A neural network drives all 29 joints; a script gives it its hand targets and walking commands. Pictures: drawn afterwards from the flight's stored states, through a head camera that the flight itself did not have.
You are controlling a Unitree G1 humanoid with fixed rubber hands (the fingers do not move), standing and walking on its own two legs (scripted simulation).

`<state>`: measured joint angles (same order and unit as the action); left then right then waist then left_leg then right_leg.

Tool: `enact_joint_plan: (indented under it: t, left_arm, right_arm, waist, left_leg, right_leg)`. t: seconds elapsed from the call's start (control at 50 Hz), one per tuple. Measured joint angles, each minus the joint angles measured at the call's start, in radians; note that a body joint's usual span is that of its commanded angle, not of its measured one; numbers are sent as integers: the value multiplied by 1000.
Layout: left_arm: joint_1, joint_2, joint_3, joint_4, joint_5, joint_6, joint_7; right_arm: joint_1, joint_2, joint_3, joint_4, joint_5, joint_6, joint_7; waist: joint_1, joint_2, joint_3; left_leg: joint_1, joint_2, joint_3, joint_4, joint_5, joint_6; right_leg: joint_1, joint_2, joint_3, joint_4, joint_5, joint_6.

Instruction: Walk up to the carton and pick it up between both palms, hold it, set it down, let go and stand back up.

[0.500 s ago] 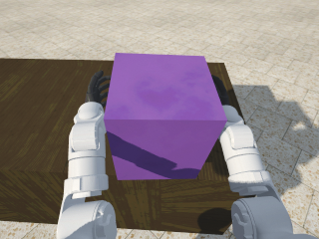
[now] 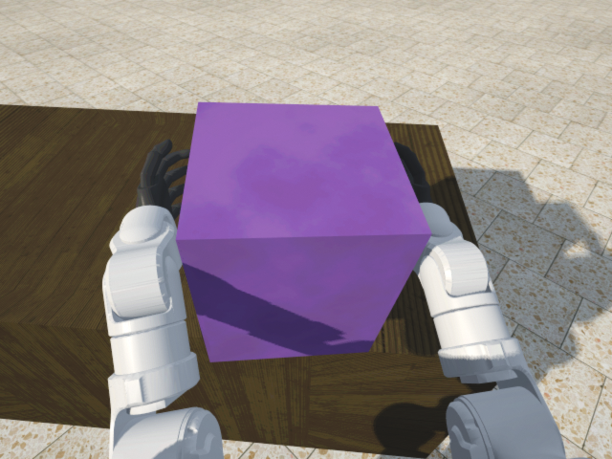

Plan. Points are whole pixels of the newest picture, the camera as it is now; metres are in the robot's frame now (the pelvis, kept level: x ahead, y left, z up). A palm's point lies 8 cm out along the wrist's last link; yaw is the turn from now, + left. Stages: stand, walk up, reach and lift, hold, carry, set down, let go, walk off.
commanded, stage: reach and lift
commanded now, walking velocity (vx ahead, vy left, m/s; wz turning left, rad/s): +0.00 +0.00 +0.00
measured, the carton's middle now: (291, 238) +0.34 +0.00 +0.14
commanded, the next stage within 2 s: hold in 0.76 s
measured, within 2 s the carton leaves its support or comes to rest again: neither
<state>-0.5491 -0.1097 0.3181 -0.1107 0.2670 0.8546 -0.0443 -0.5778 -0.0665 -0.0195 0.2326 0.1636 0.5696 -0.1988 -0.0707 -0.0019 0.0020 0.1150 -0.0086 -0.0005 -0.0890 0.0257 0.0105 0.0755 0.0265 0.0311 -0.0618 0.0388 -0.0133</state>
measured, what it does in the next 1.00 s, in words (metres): stands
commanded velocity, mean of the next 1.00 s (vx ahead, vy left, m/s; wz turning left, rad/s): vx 0.00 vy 0.00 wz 0.00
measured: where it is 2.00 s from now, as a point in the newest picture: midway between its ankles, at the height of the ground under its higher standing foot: outside the picture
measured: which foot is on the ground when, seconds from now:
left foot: down 0.00-1.00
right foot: down 0.00-1.00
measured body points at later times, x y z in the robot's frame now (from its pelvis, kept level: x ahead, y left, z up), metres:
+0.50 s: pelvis +0.01 +0.01 +0.00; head +0.00 +0.01 +0.45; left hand +0.36 +0.15 +0.19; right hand +0.36 -0.15 +0.16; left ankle -0.01 +0.11 -0.76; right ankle +0.01 -0.11 -0.76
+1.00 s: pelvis +0.00 +0.00 +0.00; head -0.01 +0.00 +0.45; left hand +0.36 +0.16 +0.19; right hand +0.37 -0.15 +0.16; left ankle -0.01 +0.11 -0.76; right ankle +0.01 -0.11 -0.76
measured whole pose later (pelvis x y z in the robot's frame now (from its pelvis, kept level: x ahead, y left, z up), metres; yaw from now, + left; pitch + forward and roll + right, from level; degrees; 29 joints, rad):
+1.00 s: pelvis +0.00 +0.00 +0.00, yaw +0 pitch -5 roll +0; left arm -0.53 -0.10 0.32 -0.16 0.27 0.88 -0.09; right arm -0.53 -0.06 0.00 0.16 0.17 0.56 -0.23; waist -0.07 0.01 0.05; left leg 0.15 -0.01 0.00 -0.09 0.02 0.01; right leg 0.12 0.02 0.02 -0.09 0.04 -0.01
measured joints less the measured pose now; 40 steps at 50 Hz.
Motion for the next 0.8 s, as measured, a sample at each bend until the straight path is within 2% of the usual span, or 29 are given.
enact_joint_plan:
  t: [0.14, 0.24, 0.44, 0.6, 0.8]
  left_arm:
    - [45, 11, -17, -87, 9, 48, -16]
    - [59, 13, -33, -136, 14, 73, -18]
    - [48, -4, -40, -173, 40, 108, -25]
    - [34, -10, -28, -157, 42, 102, -21]
    - [1, 5, 4, -61, 17, 47, -38]
  right_arm:
    - [35, 12, 23, -43, 19, 2, -13]
    - [54, 13, 27, -83, 24, 11, -15]
    - [62, -2, 29, -114, 31, 24, -10]
    - [45, -9, 30, -90, 32, 15, -7]
    - [27, 10, 11, -55, 7, 0, -18]
  waist:
    - [-5, -4, 28]
    - [-20, 0, 44]
    - [-32, -3, 81]
    - [-16, -5, 92]
    - [-6, 3, 68]
  left_leg:
    - [37, -11, -12, 1, -13, 6]
    - [47, -19, -17, 1, -16, 12]
    - [73, -18, 1, 0, -20, 14]
    - [83, -8, 11, 0, -17, 6]
    - [57, 0, -1, 1, -6, -1]
  right_leg:
    - [53, -12, -11, -25, -5, 7]
    - [67, -20, -16, -26, -10, 14]
    - [87, -19, 0, -26, -8, 15]
    - [93, -8, 7, -26, -1, 6]
    - [72, -2, -7, -26, 5, 1]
